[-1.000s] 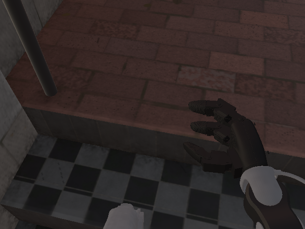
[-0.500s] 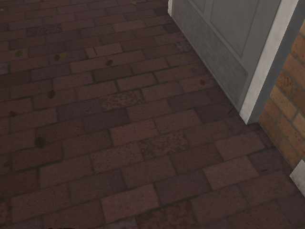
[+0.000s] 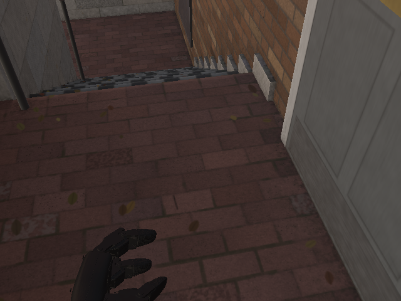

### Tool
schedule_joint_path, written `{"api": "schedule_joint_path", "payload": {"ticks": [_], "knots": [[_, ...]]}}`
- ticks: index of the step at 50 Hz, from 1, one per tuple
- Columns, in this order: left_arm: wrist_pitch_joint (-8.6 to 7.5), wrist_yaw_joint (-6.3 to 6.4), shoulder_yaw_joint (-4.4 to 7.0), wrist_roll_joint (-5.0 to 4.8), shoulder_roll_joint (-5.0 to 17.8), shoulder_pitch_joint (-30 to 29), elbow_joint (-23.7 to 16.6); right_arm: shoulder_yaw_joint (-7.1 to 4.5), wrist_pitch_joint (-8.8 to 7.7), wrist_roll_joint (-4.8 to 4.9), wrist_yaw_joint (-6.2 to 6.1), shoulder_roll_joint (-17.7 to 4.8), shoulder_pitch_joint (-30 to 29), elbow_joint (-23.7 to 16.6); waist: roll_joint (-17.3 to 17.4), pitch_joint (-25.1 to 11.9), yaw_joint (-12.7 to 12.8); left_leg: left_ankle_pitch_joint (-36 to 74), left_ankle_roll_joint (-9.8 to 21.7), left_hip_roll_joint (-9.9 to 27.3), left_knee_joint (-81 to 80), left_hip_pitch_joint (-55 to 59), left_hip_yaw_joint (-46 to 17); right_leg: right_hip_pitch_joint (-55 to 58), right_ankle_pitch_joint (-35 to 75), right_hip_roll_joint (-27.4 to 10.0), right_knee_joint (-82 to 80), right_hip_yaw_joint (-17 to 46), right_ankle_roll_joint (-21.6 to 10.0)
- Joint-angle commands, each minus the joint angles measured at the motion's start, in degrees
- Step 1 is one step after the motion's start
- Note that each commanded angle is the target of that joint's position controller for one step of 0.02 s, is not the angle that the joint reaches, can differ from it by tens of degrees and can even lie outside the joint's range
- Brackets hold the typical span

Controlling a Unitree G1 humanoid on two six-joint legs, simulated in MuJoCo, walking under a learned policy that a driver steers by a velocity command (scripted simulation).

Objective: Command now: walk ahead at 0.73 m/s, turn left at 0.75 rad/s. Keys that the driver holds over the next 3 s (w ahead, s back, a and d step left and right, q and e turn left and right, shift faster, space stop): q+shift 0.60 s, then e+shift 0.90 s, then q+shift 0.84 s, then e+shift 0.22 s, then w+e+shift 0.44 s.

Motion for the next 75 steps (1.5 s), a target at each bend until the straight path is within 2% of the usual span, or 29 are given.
{"api": "schedule_joint_path", "payload": {"ticks": [1,3,6,7,8,9,10,12,16,21,27,29,30,31,33,37,40,46,47,49,51,55,64,68,69,70,71,73,75], "knots": [[-0.39,-0.01,1.48,-0.98,8.2,-1.5,-2.9,-1.84,-2.85,1.24,-1.05,-8.6,-8.5,-7.2,-3.4,11.6,1.8,51.8,3.1,8.9,-21.5,-10.2,-15.5,13.0,8.0,1.1,-36.9,-6.7,1.7],[0.03,-0.24,0.47,-2.77,5.7,-2.8,-1.2,-3.31,-1.57,2.36,-0.64,-11.2,-5.6,-5.6,1.6,0.1,-1.6,55.0,-0.4,6.6,-19.3,-4.3,-12.8,30.2,19.9,7.1,-49.1,-8.6,1.9],[-0.02,2.24,3.05,-3.11,12.0,6.1,0.9,-4.74,-1.8,2.85,-0.73,-12.7,-5.3,-5.4,6.9,-3.8,4.1,63.5,-7.8,5.8,1.0,3.6,-18.1,42.8,29.0,7.8,-66.6,-3.6,1.0],[-1.08,2.48,3.85,-2.13,13.8,13.2,4.8,-5.02,-1.33,2.8,-0.64,-12.0,-8.7,-8.0,4.1,-6.9,6.7,48.1,-9.8,3.9,11.7,0.2,-15.2,52.2,39.6,3.6,-71.2,-0.7,0.2],[-1.88,2.61,4.37,-0.84,14.7,16.9,7.2,-3.58,-0.62,3.1,-0.5,-5.9,-7.4,-9.5,-2.5,-9.1,6.0,-2.1,-9.9,1.3,25.1,-11.6,-8.6,65.1,54.3,-6.9,-66.8,5.3,-1.4],[-1.87,2.39,4.58,0.32,16.0,21.5,6.3,-2.65,0.05,2.73,-1.54,-4.5,-6.7,-11.5,-4.2,-12.8,7.4,-17.5,-9.0,1.1,38.1,-21.6,-4.3,73.6,86.0,-20.1,-51.7,12.9,-4.7],[-1.79,1.77,4.17,-0.16,12.6,20.4,6.1,-2.86,0.18,3.81,-1.76,-6.5,-2.8,-13.0,-7.7,-20.6,4.8,-16.6,-10.1,4.7,44.6,-26.1,-4.8,77.6,89.7,-26.9,-50.3,17.4,-11.1],[-1.82,1.93,4.16,-1.7,9.1,13.7,5.5,-3.01,1.98,1.36,-1.41,-8.7,-7.6,-13.4,-6.0,-16.0,3.8,-5.8,-10.7,8.8,43.9,-30.9,-1.9,67.5,58.3,-20.8,-58.3,14.5,-12.2],[-1.24,2.57,4.38,-2.23,11.2,14.5,10.0,-2.54,5.58,-1.59,1.13,-4.9,-11.0,-15.7,-4.0,-3.4,-0.5,-1.1,-11.9,12.0,37.9,-27.0,-0.3,46.3,51.9,-16.9,-67.4,4.1,-10.9],[-0.7,2.67,5.21,-2.41,13.9,6.3,12.1,-1.54,7.56,-0.93,2.14,-5.5,-14.5,-18.5,-8.5,1.9,-4.5,15.7,-9.4,14.7,20.2,-17.2,1.7,33.9,39.1,-11.6,-71.7,-12.2,-5.9],[1.11,0.99,7.98,-3.61,19.2,12.2,14.3,-2.17,7.04,-0.94,3.06,-7.5,-21.2,-20.1,-5.2,2.9,-0.8,15.5,-4.4,10.5,0.2,-4.8,10.5,37.9,35.0,-13.8,-59.2,-18.1,-1.8],[2.64,0.38,8.71,-2.84,20.2,17.0,14.3,-3.41,5.36,-1.77,1.64,-11.0,-10.8,-17.4,6.0,-2.1,-4.3,32.9,0.0,11.3,-7.4,9.2,1.3,32.1,24.0,-9.5,-36.1,-20.2,1.7],[3.74,-0.19,7.46,-1.66,14.7,20.2,11.6,-4.53,5.56,-0.76,0.65,-17.9,-11.9,-18.8,17.9,-1.9,0.9,72.1,6.1,25.8,-3.0,16.8,-19.7,14.1,-22.9,-1.4,-16.4,-20.4,5.2],[4.79,0.34,7.02,-1.34,14.6,21.3,10.5,-5.31,5.72,1.39,0.58,-19.1,-9.6,-21.2,15.3,-15.3,-3.1,68.2,14.6,33.3,-10.0,22.8,-31.9,11.5,-25.5,1.4,-9.0,-7.5,5.5],[5.57,1.55,6.04,-2.71,14.1,14.4,10.0,-3.32,6.59,0.28,-0.66,-12.5,-16.4,-20.8,6.6,-8.0,-1.4,39.2,11.5,29.4,-16.0,10.7,-23.4,12.0,-13.9,-1.8,-11.6,-4.0,3.6],[7.27,1.4,5.12,-3.15,13.0,18.8,14.3,0.71,4.8,-0.71,-0.74,-3.7,-20.5,-17.6,4.7,-2.0,3.4,35.3,4.9,21.9,-20.2,-5.2,-6.5,29.2,-7.9,-1.7,-31.0,-5.2,1.5],[6.83,0.0,4.59,-4.51,11.6,17.0,14.6,-0.14,4.44,-1.58,-0.46,-6.5,-18.4,-15.3,6.2,-1.0,0.8,26.1,4.1,22.3,-20.5,-3.2,-3.4,33.0,-5.3,0.1,-41.3,-6.1,0.3],[6.5,-0.75,5.8,-2.73,11.6,17.4,12.4,-1.18,6.28,0.05,-2.12,-7.6,-20.0,-15.4,5.2,3.8,3.0,9.4,1.2,24.1,-16.0,-6.6,-2.4,37.1,-2.1,2.6,-53.9,-8.7,-2.6],[6.18,-0.87,6.07,-2.04,12.2,18.6,12.4,-1.28,6.43,0.19,-2.49,-7.1,-19.5,-15.1,1.9,6.1,3.3,8.1,-1.6,22.1,-10.8,-8.7,-0.1,37.8,0.3,1.1,-60.8,-4.2,-3.9],[5.87,0.5,8.9,-2.71,21.4,20.4,11.3,-0.98,6.91,0.86,-2.98,-5.2,-22.8,-19.2,-20.5,12.0,4.7,-6.3,-8.5,6.2,10.5,-22.1,8.9,34.5,12.3,-17.3,-76.3,29.9,-12.3],[5.9,1.39,9.01,-3.11,20.1,20.4,11.2,-1.01,7.02,-0.08,-2.32,-5.1,-22.8,-18.2,-8.2,11.3,3.1,-3.4,-9.1,9.3,21.0,-23.1,0.9,34.8,6.8,-13.6,-75.9,25.2,-13.6],[6.22,1.43,8.55,-3.54,17.0,14.0,10.5,-0.92,6.66,-0.91,-1.34,-5.8,-20.5,-16.0,-3.6,4.1,0.5,5.3,-10.5,8.5,22.2,-21.7,0.0,40.7,20.2,-5.8,-70.8,17.2,-10.2],[7.22,-0.01,10.59,-2.66,21.0,16.8,10.1,0.21,5.11,0.49,-1.76,-7.6,-25.4,-18.6,-7.7,1.9,4.9,2.2,-10.4,6.7,4.6,-14.6,-2.1,42.6,21.0,-3.4,-66.9,26.4,-10.7],[7.59,-0.62,10.65,-3.31,21.0,10.3,8.6,0.06,3.91,0.98,-2.64,-8.4,-17.6,-17.1,-7.6,2.6,-0.5,9.3,-8.7,7.0,-15.0,4.1,-2.2,32.0,14.6,1.5,-64.4,27.8,-4.6],[7.46,-0.49,9.87,-3.73,17.9,11.8,8.1,-0.76,3.48,0.41,-3.18,-12.1,-16.9,-17.0,-0.5,1.4,0.3,7.6,-6.7,16.2,-22.0,11.8,-9.8,25.6,-0.4,6.0,-58.6,22.4,-1.0],[7.29,-0.12,9.02,-4.0,14.0,15.4,7.2,-1.65,4.01,0.05,-3.25,-17.8,-20.1,-18.9,14.6,0.5,2.8,5.0,-1.0,32.8,-26.4,16.3,-27.6,15.6,-16.6,15.3,-44.1,7.2,2.1],[7.29,0.08,10.4,-1.27,20.8,14.5,8.4,-1.28,4.47,-0.53,-3.04,-15.3,-21.0,-19.1,9.9,2.6,2.0,11.2,3.0,34.7,-25.3,9.2,-27.4,14.6,-16.0,11.0,-34.2,2.9,2.9],[7.96,-0.57,11.02,-1.26,21.8,14.0,10.3,0.42,4.67,-0.57,-2.8,-9.2,-23.3,-19.8,6.4,6.3,3.7,17.8,2.0,28.5,-23.5,3.6,-14.7,17.0,-8.6,6.7,-25.1,0.9,3.1],[9.44,-2.2,10.76,-2.6,20.0,15.4,11.1,0.69,4.2,-1.16,-2.76,-8.9,-25.6,-20.5,9.2,6.7,4.0,22.5,0.6,23.3,-21.8,3.2,-5.3,16.9,-3.9,6.5,-19.3,-1.3,4.2]]}}
Next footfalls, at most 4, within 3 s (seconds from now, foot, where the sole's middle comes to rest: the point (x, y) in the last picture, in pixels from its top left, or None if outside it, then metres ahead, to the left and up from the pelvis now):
0.16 right None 0.35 -0.11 -0.75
0.58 left None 0.41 0.17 -0.75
0.94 right None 0.45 -0.03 -0.75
1.38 left None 0.43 0.16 -0.75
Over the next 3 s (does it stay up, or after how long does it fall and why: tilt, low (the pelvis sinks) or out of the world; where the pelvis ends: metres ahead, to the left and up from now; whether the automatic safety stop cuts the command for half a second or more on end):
stays up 0.59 0.13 0.02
